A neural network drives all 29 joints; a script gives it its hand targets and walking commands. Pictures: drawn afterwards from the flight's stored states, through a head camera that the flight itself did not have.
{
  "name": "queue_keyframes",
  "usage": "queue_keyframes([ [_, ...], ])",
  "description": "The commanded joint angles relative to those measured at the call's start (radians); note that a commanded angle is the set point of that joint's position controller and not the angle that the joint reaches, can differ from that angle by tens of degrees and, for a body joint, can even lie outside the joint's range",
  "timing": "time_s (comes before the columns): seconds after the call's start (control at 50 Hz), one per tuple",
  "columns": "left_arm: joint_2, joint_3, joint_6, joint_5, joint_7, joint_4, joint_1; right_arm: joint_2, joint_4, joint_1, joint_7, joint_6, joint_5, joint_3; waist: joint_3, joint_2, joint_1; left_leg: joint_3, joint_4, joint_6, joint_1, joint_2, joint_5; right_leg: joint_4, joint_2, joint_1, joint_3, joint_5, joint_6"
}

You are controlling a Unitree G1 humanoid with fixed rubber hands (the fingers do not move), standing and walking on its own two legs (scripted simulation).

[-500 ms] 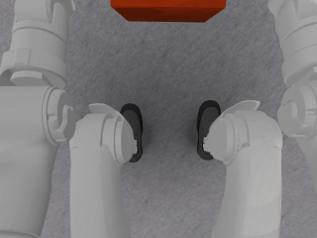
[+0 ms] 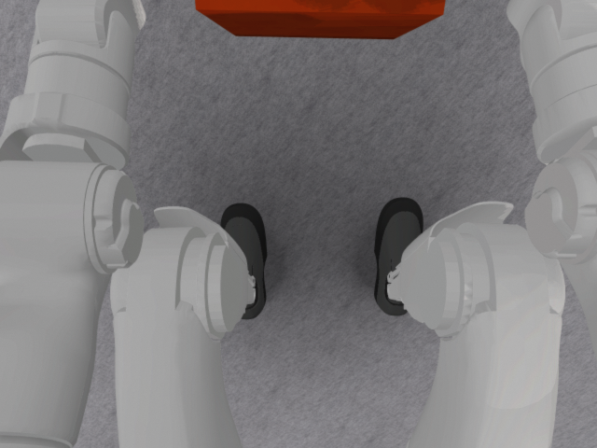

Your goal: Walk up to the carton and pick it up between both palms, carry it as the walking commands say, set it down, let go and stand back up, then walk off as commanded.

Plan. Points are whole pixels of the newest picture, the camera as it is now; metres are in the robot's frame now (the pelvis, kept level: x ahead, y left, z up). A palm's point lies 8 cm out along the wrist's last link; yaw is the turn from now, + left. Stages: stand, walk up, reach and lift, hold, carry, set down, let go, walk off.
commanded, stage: reach and lift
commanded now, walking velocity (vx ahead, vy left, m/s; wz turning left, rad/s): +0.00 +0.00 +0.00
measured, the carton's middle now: out of the picture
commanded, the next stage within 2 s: none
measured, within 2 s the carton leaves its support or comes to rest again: leaves its support in 1.42 s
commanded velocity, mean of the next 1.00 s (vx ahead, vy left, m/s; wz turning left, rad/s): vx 0.00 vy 0.00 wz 0.00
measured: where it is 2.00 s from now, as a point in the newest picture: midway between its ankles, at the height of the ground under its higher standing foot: (320, 276)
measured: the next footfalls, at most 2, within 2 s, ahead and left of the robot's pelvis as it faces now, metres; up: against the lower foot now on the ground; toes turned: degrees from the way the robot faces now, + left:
none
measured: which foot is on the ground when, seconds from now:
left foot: down 0.00-1.00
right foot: down 0.00-1.00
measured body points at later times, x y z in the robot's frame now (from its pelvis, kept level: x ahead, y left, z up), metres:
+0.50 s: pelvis +0.00 +0.00 +0.00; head +0.39 -0.02 +0.21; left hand +0.57 +0.14 -0.21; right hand +0.56 -0.18 -0.21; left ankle +0.12 +0.12 -0.34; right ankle +0.11 -0.14 -0.34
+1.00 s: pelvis +0.00 +0.00 +0.00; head +0.39 -0.02 +0.21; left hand +0.57 +0.14 -0.21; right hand +0.56 -0.18 -0.21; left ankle +0.12 +0.12 -0.34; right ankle +0.11 -0.14 -0.34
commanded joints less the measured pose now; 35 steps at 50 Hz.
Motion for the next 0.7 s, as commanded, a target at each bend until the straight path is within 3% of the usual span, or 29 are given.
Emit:
queue_keyframes([
  [0.0,0.122,-0.081,-0.041,-0.086,-0.006,-0.123,-0.376,-0.122,-0.135,-0.342,0.004,-0.041,0.104,0.054,-1.206,-0.007,-0.051,-0.049,-0.063,-0.021,0.476,-0.056,0.377,-0.106,0.034,0.576,-0.112,0.415,-0.002],
  [0.02,0.094,-0.101,-0.035,-0.085,-0.008,-0.077,-0.374,-0.092,-0.126,-0.345,0.008,-0.035,0.13,0.08,-1.227,0.013,-0.028,-0.057,-0.071,-0.019,0.558,-0.056,0.426,-0.109,0.034,0.571,-0.116,0.428,0.001],
  [0.04,0.073,-0.117,-0.038,-0.115,-0.01,-0.132,-0.397,-0.093,-0.149,-0.365,0.007,-0.044,0.117,0.082,-1.239,-0.006,-0.066,-0.058,-0.078,-0.024,0.541,-0.062,0.41,-0.108,0.037,0.596,-0.133,0.422,0.0],
  [0.06,0.062,-0.117,-0.039,-0.121,-0.012,-0.154,-0.402,-0.08,-0.148,-0.359,0.01,-0.041,0.113,0.075,-1.234,-0.009,-0.074,-0.05,-0.069,-0.021,0.511,-0.063,0.403,-0.107,0.035,0.601,-0.128,0.439,-0.002],
  [0.08,0.092,-0.07,-0.039,-0.083,-0.008,-0.103,-0.376,-0.083,-0.146,-0.36,0.006,-0.039,0.106,0.071,-1.211,-0.004,-0.025,-0.042,-0.074,-0.023,0.492,-0.069,0.384,-0.122,0.039,0.577,-0.112,0.407,-0.003],
  [0.12,0.078,-0.094,-0.04,-0.082,-0.014,-0.123,-0.405,-0.078,-0.137,-0.366,0.005,-0.042,0.116,0.064,-1.204,-0.008,-0.054,-0.048,-0.069,-0.02,0.481,-0.063,0.382,-0.109,0.037,0.588,-0.122,0.414,-0.003],
  [0.16,0.074,-0.078,-0.041,-0.083,-0.016,-0.141,-0.407,-0.054,-0.152,-0.379,0.008,-0.039,0.127,0.094,-1.22,-0.019,-0.027,-0.034,-0.067,-0.025,0.493,-0.072,0.393,-0.122,0.038,0.619,-0.11,0.437,-0.001],
  [0.18,0.052,-0.086,-0.04,-0.076,-0.014,-0.118,-0.365,-0.065,-0.157,-0.372,0.007,-0.042,0.101,0.073,-1.213,-0.032,-0.058,-0.048,-0.067,-0.017,0.463,-0.075,0.385,-0.111,0.046,0.628,-0.119,0.441,0.003],
  [0.2,0.039,-0.105,-0.046,-0.088,-0.018,-0.136,-0.411,-0.034,-0.169,-0.393,0.008,-0.044,0.128,0.101,-1.231,-0.019,-0.032,-0.042,-0.061,-0.016,0.484,-0.068,0.403,-0.104,0.034,0.628,-0.117,0.455,0.005],
  [0.22,0.063,-0.085,-0.042,-0.07,-0.012,-0.136,-0.432,-0.062,-0.178,-0.41,0.009,-0.05,0.129,0.108,-1.238,-0.017,-0.029,-0.037,-0.067,-0.027,0.519,-0.068,0.379,-0.111,0.042,0.626,-0.121,0.426,0.002],
  [0.24,0.024,-0.11,-0.046,-0.093,-0.016,-0.163,-0.435,-0.059,-0.161,-0.395,0.005,-0.049,0.111,0.09,-1.233,-0.012,-0.058,-0.05,-0.072,-0.027,0.53,-0.075,0.417,-0.118,0.04,0.626,-0.12,0.446,-0.002],
  [0.26,0.06,-0.09,-0.048,-0.071,-0.007,-0.163,-0.436,-0.036,-0.138,-0.364,0.005,-0.044,0.128,0.087,-1.242,0.014,-0.029,-0.048,-0.075,-0.024,0.551,-0.071,0.4,-0.11,0.042,0.602,-0.115,0.426,-0.006],
  [0.3,0.059,-0.087,-0.044,-0.059,-0.006,-0.15,-0.423,-0.059,-0.143,-0.361,-0.007,-0.043,0.081,0.055,-1.234,-0.011,-0.072,-0.055,-0.078,-0.028,0.537,-0.077,0.408,-0.118,0.047,0.608,-0.129,0.437,0.003],
  [0.32,0.041,-0.076,-0.046,-0.058,0.0,-0.134,-0.421,-0.068,-0.151,-0.364,-0.005,-0.05,0.092,0.062,-1.236,0.007,-0.052,-0.041,-0.064,-0.031,0.506,-0.081,0.402,-0.114,0.051,0.621,-0.119,0.442,-0.004],
  [0.34,0.013,-0.095,-0.047,-0.083,-0.005,-0.162,-0.456,-0.051,-0.16,-0.395,-0.002,-0.054,0.096,0.08,-1.218,-0.004,-0.063,-0.051,-0.077,-0.032,0.532,-0.085,0.4,-0.126,0.046,0.599,-0.125,0.432,-0.008],
  [0.38,0.029,-0.078,-0.045,-0.043,-0.007,-0.133,-0.418,-0.023,-0.151,-0.389,-0.004,-0.041,0.084,0.062,-1.2,0.002,-0.025,-0.049,-0.082,-0.024,0.513,-0.087,0.391,-0.124,0.058,0.601,-0.121,0.422,0.002],
  [0.4,-0.014,-0.112,-0.044,-0.069,-0.014,-0.138,-0.457,0.005,-0.193,-0.427,0.006,-0.051,0.119,0.103,-1.232,0.006,-0.048,-0.038,-0.075,-0.024,0.561,-0.077,0.405,-0.123,0.051,0.612,-0.136,0.432,0.007],
  [0.42,-0.015,-0.102,-0.049,-0.064,-0.012,-0.161,-0.458,0.033,-0.177,-0.41,0.01,-0.048,0.119,0.108,-1.215,0.006,-0.021,-0.044,-0.076,-0.027,0.575,-0.083,0.414,-0.125,0.052,0.579,-0.128,0.409,-0.004],
  [0.44,-0.07,-0.123,-0.044,-0.078,-0.022,-0.155,-0.472,0.07,-0.156,-0.41,0.018,-0.044,0.101,0.115,-1.196,-0.022,-0.06,-0.043,-0.075,-0.018,0.529,-0.092,0.375,-0.125,0.053,0.602,-0.126,0.404,-0.01],
  [0.46,-0.074,-0.107,-0.042,-0.062,-0.035,-0.152,-0.448,0.085,-0.132,-0.401,0.02,-0.038,0.091,0.102,-1.158,-0.018,-0.047,-0.042,-0.083,-0.025,0.5,-0.088,0.368,-0.126,0.054,0.62,-0.118,0.424,-0.005],
  [0.48,-0.101,-0.108,-0.04,-0.06,-0.041,-0.137,-0.461,0.11,-0.145,-0.41,0.03,-0.039,0.086,0.102,-1.149,-0.025,-0.057,-0.036,-0.073,-0.02,0.476,-0.087,0.354,-0.129,0.057,0.596,-0.126,0.408,-0.006],
  [0.5,-0.144,-0.116,-0.044,-0.056,-0.049,-0.192,-0.506,0.177,-0.147,-0.417,0.04,-0.033,0.087,0.106,-1.176,-0.01,-0.035,-0.044,-0.087,-0.021,0.515,-0.097,0.38,-0.136,0.061,0.605,-0.12,0.409,-0.006],
  [0.52,-0.228,-0.144,-0.034,-0.066,-0.065,-0.16,-0.49,0.189,-0.111,-0.398,0.048,-0.032,0.07,0.089,-1.158,0.017,-0.077,-0.056,-0.09,-0.028,0.545,-0.094,0.386,-0.125,0.061,0.584,-0.131,0.407,-0.013],
  [0.56,-0.282,-0.137,-0.029,-0.044,-0.086,-0.188,-0.485,0.261,-0.092,-0.38,0.068,-0.019,0.049,0.082,-1.117,0.038,-0.076,-0.045,-0.092,-0.034,0.545,-0.097,0.363,-0.132,0.07,0.572,-0.126,0.379,-0.015],
  [0.58,-0.335,-0.141,-0.02,-0.052,-0.104,-0.171,-0.482,0.29,-0.144,-0.44,0.079,-0.022,0.037,0.094,-1.111,0.002,-0.086,-0.057,-0.08,-0.026,0.517,-0.104,0.364,-0.126,0.068,0.589,-0.128,0.385,-0.013],
  [0.6,-0.415,-0.169,-0.023,-0.056,-0.125,-0.205,-0.548,0.399,-0.113,-0.419,0.105,-0.017,0.038,0.097,-1.109,0.022,-0.106,-0.052,-0.078,-0.029,0.522,-0.103,0.353,-0.125,0.07,0.566,-0.133,0.378,-0.027],
  [0.62,-0.483,-0.183,-0.022,-0.052,-0.138,-0.212,-0.564,0.469,-0.168,-0.475,0.121,-0.018,0.052,0.142,-1.105,0.038,-0.074,-0.042,-0.079,-0.033,0.524,-0.107,0.372,-0.13,0.071,0.577,-0.119,0.401,-0.024],
  [0.66,-0.646,-0.196,0.002,-0.051,-0.186,-0.205,-0.561,0.595,-0.161,-0.474,0.173,0.002,0.043,0.148,-1.074,0.047,-0.09,-0.043,-0.077,-0.02,0.514,-0.107,0.346,-0.131,0.08,0.559,-0.125,0.359,-0.034],
  [0.68,-0.697,-0.207,-0.001,-0.065,-0.202,-0.231,-0.545,0.665,-0.187,-0.479,0.19,0.008,0.047,0.171,-1.062,0.025,-0.062,-0.028,-0.062,-0.016,0.471,-0.116,0.332,-0.118,0.077,0.554,-0.127,0.347,-0.028],
])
